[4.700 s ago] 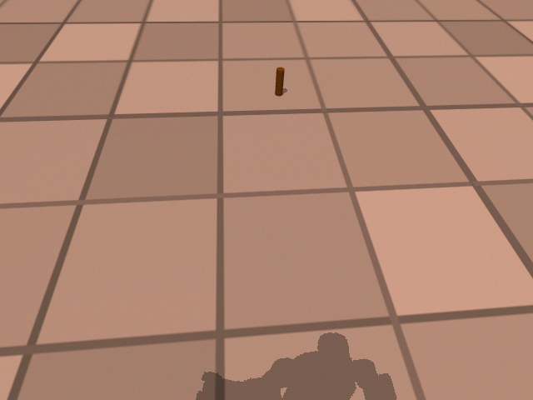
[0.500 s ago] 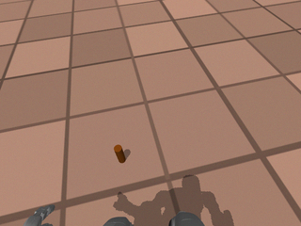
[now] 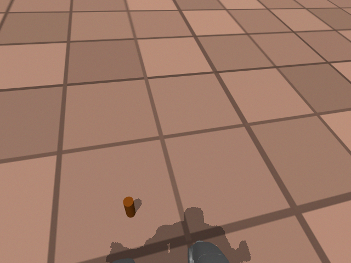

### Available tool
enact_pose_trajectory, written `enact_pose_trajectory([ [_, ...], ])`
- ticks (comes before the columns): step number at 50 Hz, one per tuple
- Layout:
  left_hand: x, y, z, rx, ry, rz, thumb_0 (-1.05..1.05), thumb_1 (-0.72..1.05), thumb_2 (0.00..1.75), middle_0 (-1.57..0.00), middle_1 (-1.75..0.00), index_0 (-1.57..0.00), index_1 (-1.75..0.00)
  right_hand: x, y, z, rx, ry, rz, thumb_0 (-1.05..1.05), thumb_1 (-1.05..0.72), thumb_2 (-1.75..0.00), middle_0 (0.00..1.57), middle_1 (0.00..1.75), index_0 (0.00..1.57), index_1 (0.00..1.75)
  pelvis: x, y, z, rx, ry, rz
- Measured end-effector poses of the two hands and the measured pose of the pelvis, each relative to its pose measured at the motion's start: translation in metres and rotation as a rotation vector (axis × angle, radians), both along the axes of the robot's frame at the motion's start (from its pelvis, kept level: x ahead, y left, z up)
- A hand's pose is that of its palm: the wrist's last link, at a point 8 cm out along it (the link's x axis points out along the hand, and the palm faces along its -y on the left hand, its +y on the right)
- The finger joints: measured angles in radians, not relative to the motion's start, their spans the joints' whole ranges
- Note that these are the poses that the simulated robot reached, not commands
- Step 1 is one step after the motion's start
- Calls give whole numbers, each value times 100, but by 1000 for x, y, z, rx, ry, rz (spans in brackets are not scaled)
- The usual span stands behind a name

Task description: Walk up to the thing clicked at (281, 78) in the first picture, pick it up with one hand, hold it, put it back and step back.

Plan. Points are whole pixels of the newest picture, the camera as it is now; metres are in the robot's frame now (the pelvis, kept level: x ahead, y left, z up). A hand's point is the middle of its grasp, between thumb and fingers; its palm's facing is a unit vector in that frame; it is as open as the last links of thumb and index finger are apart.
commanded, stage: walk up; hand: left
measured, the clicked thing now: (129, 207) +0.44 +0.17 -0.67
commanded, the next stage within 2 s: stand in 1.86 s
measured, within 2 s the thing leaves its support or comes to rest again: neither
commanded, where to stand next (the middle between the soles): +0.11 -0.03 m, yaw +0 degrees
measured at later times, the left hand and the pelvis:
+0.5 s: hand (62, 258) +0.15 +0.26 -0.16, palm faces -0.02 -0.94 -0.35, open 7.4 cm; pelvis +0.06 +0.00 -0.01, yaw +0 degrees
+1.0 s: hand (74, 240) +0.18 +0.24 -0.14, palm faces +0.00 -0.94 -0.34, open 7.4 cm; pelvis +0.10 -0.02 +0.01, yaw +0 degrees
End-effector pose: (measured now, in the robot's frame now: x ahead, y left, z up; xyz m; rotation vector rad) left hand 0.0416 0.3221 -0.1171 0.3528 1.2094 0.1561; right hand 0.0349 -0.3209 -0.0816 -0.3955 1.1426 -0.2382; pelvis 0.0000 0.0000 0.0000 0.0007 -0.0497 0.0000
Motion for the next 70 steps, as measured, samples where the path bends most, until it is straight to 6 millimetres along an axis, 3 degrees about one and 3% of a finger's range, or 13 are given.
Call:
enact_pose_trajectory([
  [5,39,-7,5,11,-14,-6,1,90,90,-20,-30,-21,-30,14,1,-10,12,50,-9,0,-90,-90,21,30,20,30,22,-2,0,-1,2,-1],
  [9,67,-17,0,42,-46,-3,1,90,90,-20,-30,-21,-30,35,-6,-34,41,59,-23,0,-90,-90,21,30,20,30,36,-13,-12,10,-1,-2],
  [14,87,-32,5,34,-92,-16,1,90,90,-20,-30,-21,-30,67,-2,-49,72,39,-10,1,-90,-90,21,30,20,30,44,-16,-15,4,-10,-2],
  [19,95,-27,6,25,-110,-11,1,90,90,-20,-30,-21,-30,89,5,-45,72,9,26,0,-90,-90,21,30,20,30,51,-9,-14,5,-2,2],
  [28,95,-19,-3,-3,-38,45,1,90,90,-20,-30,-21,-30,94,11,-33,51,45,6,0,-90,-90,21,30,20,30,69,-4,-6,1,-6,-3],
  [37,98,-28,4,-10,32,71,1,90,90,-20,-30,-21,-30,127,8,-26,66,56,13,0,-90,-90,21,30,20,30,86,-10,6,1,7,6],
  [47,125,-39,13,-11,10,73,1,90,90,-20,-30,-21,-30,162,8,-22,85,18,9,0,-90,-90,20,30,20,30,97,-14,13,3,10,8],
  [55,145,-45,17,-16,-25,59,1,90,90,-20,-30,-21,-30,163,8,-20,92,18,-11,0,-90,-90,20,30,20,30,102,-16,16,1,7,3],
  [70,150,-45,16,-21,-4,42,1,90,90,-20,-30,-21,-30,130,6,-24,87,89,-58,0,-90,-90,20,30,20,30,104,-14,17,3,9,-9],
])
